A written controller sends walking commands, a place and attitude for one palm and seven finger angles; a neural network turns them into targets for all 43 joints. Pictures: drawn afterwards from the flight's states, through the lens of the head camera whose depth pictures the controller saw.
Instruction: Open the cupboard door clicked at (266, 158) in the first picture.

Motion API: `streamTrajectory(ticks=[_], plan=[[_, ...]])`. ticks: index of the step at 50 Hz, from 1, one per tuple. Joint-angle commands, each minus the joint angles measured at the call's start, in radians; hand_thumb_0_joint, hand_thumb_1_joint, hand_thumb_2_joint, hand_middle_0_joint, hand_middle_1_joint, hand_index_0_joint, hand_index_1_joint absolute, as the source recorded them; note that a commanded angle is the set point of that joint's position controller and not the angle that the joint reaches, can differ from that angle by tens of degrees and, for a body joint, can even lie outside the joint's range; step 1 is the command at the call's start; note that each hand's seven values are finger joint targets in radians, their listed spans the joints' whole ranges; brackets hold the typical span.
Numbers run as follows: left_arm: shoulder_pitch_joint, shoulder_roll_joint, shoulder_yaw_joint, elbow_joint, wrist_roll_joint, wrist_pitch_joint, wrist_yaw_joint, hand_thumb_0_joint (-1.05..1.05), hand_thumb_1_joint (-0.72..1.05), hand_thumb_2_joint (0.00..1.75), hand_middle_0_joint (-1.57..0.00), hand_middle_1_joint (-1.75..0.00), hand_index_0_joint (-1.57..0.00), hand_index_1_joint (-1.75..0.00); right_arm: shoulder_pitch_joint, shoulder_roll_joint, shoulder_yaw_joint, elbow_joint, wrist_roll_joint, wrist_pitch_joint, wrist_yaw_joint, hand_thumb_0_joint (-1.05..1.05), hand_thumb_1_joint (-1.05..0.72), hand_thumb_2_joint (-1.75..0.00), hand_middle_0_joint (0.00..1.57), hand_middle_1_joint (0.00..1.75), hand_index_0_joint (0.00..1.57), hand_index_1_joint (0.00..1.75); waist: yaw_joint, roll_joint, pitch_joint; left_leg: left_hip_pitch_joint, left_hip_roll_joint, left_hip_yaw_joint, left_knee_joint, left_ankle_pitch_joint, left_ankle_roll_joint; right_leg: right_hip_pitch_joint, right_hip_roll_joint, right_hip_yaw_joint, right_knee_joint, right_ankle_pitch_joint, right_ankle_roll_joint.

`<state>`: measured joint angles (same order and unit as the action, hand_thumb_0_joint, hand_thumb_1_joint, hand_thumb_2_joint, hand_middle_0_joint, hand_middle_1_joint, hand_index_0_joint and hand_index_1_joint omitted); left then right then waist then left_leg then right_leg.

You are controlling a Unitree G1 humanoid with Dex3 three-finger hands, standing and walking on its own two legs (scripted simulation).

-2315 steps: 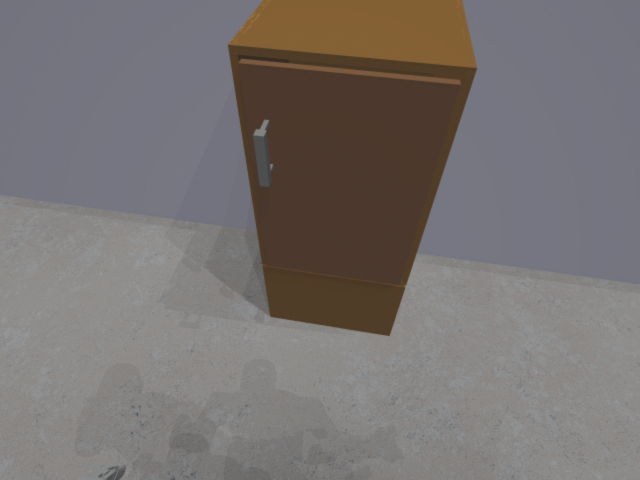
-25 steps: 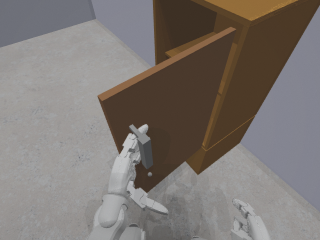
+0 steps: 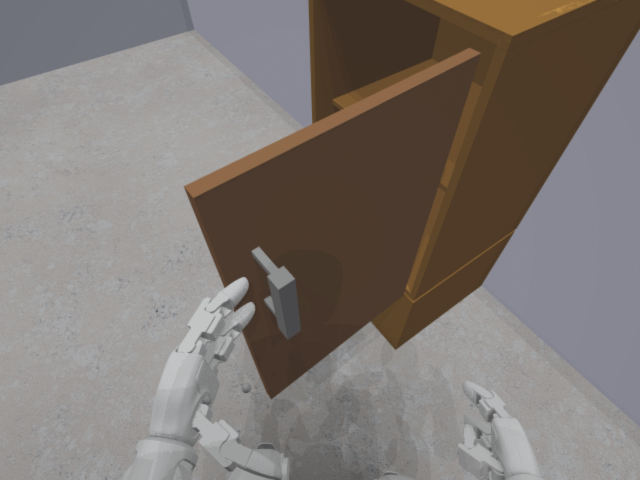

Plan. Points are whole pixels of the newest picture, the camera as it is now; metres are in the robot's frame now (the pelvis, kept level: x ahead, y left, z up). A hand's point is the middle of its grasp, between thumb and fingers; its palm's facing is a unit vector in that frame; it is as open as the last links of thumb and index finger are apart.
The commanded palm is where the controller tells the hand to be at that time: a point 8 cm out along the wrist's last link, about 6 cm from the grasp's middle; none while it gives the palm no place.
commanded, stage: slide the hand sideways off the handle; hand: left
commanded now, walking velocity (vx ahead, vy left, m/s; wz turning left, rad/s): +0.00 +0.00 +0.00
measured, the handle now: (276, 294) +0.32 +0.07 +0.07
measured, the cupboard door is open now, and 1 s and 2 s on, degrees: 93 93 93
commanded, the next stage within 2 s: draw the hand back to the body in 0.36 s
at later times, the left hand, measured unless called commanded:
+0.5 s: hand (204, 407) +0.19 +0.13 +0.07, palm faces -0.10 -1.00 +0.00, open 16.3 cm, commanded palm +0.17 +0.19 +0.08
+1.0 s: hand (119, 392) +0.19 +0.18 +0.13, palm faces -0.04 -0.99 -0.11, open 16.1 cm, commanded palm +0.15 +0.25 +0.15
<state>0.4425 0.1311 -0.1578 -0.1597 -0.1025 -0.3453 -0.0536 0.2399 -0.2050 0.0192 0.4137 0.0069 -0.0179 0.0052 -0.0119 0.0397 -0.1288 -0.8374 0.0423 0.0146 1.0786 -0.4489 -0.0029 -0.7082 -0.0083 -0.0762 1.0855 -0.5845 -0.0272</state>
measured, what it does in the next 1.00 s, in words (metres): stands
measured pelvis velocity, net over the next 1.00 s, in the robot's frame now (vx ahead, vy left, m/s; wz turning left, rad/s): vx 0.01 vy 0.01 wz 0.01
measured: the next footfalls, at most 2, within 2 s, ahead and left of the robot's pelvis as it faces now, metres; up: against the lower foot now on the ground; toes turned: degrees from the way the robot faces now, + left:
none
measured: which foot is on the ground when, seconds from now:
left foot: down 0.00-1.00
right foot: down 0.00-1.00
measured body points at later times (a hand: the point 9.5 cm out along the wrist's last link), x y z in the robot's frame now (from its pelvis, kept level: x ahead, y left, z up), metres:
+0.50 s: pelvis -0.01 +0.00 -0.01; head +0.04 -0.01 +0.44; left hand +0.19 +0.18 +0.07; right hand +0.18 -0.23 -0.08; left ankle +0.05 +0.12 -0.66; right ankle -0.02 -0.10 -0.66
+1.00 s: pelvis +0.01 +0.01 +0.03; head +0.01 +0.01 +0.48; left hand +0.18 +0.24 +0.14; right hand +0.20 -0.21 -0.03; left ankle +0.05 +0.12 -0.66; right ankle -0.02 -0.10 -0.66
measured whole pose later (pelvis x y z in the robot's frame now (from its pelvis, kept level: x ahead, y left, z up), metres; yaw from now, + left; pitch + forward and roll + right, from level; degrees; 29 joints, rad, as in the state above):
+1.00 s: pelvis +0.01 +0.01 +0.03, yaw +1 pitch +7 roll -2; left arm 0.57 0.28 0.11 -0.36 -0.26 -0.18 -0.21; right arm 0.26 -0.23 0.03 0.44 0.06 -0.09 -0.07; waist 0.02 0.06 -0.13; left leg -0.65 0.04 0.00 0.94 -0.40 0.01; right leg -0.50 0.00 -0.09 0.89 -0.51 -0.01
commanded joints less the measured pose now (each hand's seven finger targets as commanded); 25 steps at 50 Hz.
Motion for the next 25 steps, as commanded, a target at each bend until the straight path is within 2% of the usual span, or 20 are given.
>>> streamTrajectory(ticks=[1,4,6,7,8,10,12,13,15,18,22,23,25], plan=[[0.015,0.068,0.118,-0.241,-0.041,-0.084,-0.02,0.0,-0.5,0.3,-0.15,-0.3,-0.15,-0.3,-0.055,-0.107,-0.056,-0.163,0.001,-0.053,-0.02,0.0,-0.9,-0.9,0.2,0.3,0.2,0.3,0.007,-0.051,-0.18,0.181,-0.046,-0.026,-0.097,0.192,0.023,0.044,0.019,0.072,-0.188,0.393,0.016],[0.056,0.069,0.134,-0.24,-0.065,-0.094,-0.05,0.0,-0.5,0.3,-0.15,-0.3,-0.15,-0.3,-0.051,-0.108,-0.061,-0.161,0.005,-0.057,-0.026,0.0,-0.9,-0.9,0.2,0.3,0.2,0.3,0.005,-0.058,-0.182,0.179,-0.046,-0.028,-0.091,0.191,0.022,0.035,0.021,0.069,-0.184,0.397,0.02],[0.059,0.086,0.144,-0.26,-0.075,-0.1,-0.068,0.0,-0.5,0.3,-0.15,-0.3,-0.15,-0.3,-0.054,-0.11,-0.063,-0.162,0.008,-0.061,-0.03,0.0,-0.9,-0.9,0.2,0.3,0.2,0.3,0.005,-0.035,-0.181,0.172,-0.047,-0.029,-0.085,0.195,0.022,0.035,0.019,0.075,-0.181,0.401,0.02],[0.046,0.075,0.125,-0.271,-0.079,-0.104,-0.079,0.0,-0.5,0.3,-0.15,-0.3,-0.15,-0.3,-0.051,-0.111,-0.062,-0.164,0.007,-0.065,-0.031,0.0,-0.9,-0.9,0.2,0.3,0.2,0.3,-0.004,-0.049,-0.185,0.173,-0.047,-0.033,-0.081,0.192,0.025,0.027,0.019,0.074,-0.178,0.398,0.022],[0.064,0.088,0.14,-0.263,-0.082,-0.105,-0.088,0.0,-0.5,0.3,-0.15,-0.3,-0.15,-0.3,-0.05,-0.112,-0.066,-0.162,0.01,-0.065,-0.035,0.0,-0.9,-0.9,0.2,0.3,0.2,0.3,-0.003,-0.041,-0.179,0.168,-0.045,-0.032,-0.076,0.184,0.023,0.016,0.019,0.078,-0.18,0.386,0.024],[0.054,0.086,0.122,-0.278,-0.089,-0.107,-0.108,0.0,-0.5,0.3,-0.15,-0.3,-0.15,-0.3,-0.051,-0.117,-0.065,-0.165,0.012,-0.071,-0.04,0.0,-0.9,-0.9,0.2,0.3,0.2,0.3,-0.01,-0.03,-0.166,0.164,-0.046,-0.036,-0.076,0.176,0.027,0.003,0.021,0.075,-0.181,0.354,0.02],[0.054,0.094,0.129,-0.271,-0.097,-0.103,-0.124,0.0,-0.5,0.3,-0.15,-0.3,-0.15,-0.3,-0.047,-0.119,-0.065,-0.165,0.011,-0.076,-0.045,0.0,-0.9,-0.9,0.2,0.3,0.2,0.3,-0.014,-0.051,-0.171,0.151,-0.046,-0.039,-0.068,0.157,0.027,-0.006,0.018,0.081,-0.185,0.333,0.025],[0.057,0.115,0.16,-0.252,-0.103,-0.098,-0.127,0.0,-0.5,0.3,-0.15,-0.3,-0.15,-0.3,-0.047,-0.119,-0.067,-0.159,0.012,-0.075,-0.05,0.0,-0.9,-0.9,0.2,0.3,0.2,0.3,-0.012,-0.071,-0.161,0.136,-0.044,-0.039,-0.064,0.144,0.025,-0.006,0.017,0.088,-0.192,0.315,0.027],[0.089,0.143,0.205,-0.241,-0.113,-0.093,-0.134,0.0,-0.5,0.3,-0.15,-0.3,-0.15,-0.3,-0.055,-0.12,-0.068,-0.157,0.014,-0.074,-0.054,0.0,-0.9,-0.9,0.2,0.3,0.2,0.3,0.007,-0.058,-0.171,0.127,-0.045,-0.036,-0.063,0.145,0.024,0.012,0.019,0.099,-0.196,0.297,0.023],[0.07,0.114,0.181,-0.262,-0.125,-0.089,-0.141,0.0,-0.5,0.3,-0.15,-0.3,-0.15,-0.3,-0.057,-0.116,-0.064,-0.162,0.017,-0.078,-0.056,0.0,-0.9,-0.9,0.2,0.3,0.2,0.3,-0.001,-0.041,-0.163,0.14,-0.046,-0.036,-0.067,0.145,0.025,-0.001,0.019,0.086,-0.194,0.294,0.024],[0.02,0.11,0.151,-0.272,-0.116,-0.089,-0.131,0.0,-0.5,0.3,-0.15,-0.3,-0.15,-0.3,-0.052,-0.123,-0.061,-0.16,0.015,-0.093,-0.059,0.0,-0.9,-0.9,0.2,0.3,0.2,0.3,-0.014,-0.037,-0.157,0.144,-0.041,-0.047,-0.071,0.12,0.028,-0.04,0.026,0.071,-0.189,0.234,0.018],[0.027,0.112,0.153,-0.278,-0.112,-0.089,-0.128,0.0,-0.5,0.3,-0.15,-0.3,-0.15,-0.3,-0.049,-0.123,-0.062,-0.159,0.014,-0.096,-0.06,0.0,-0.9,-0.9,0.2,0.3,0.2,0.3,-0.008,-0.028,-0.173,0.154,-0.04,-0.046,-0.07,0.128,0.028,-0.04,0.027,0.068,-0.183,0.239,0.016],[0.069,0.164,0.201,-0.328,-0.112,-0.076,-0.117,0.0,-0.5,0.3,-0.15,-0.3,-0.15,-0.3,-0.048,-0.123,-0.065,-0.169,0.017,-0.092,-0.059,0.0,-0.9,-0.9,0.2,0.3,0.2,0.3,0.02,-0.012,-0.212,0.189,-0.042,-0.046,-0.099,0.161,0.03,0.014,0.033,0.063,-0.186,0.269,0.011]])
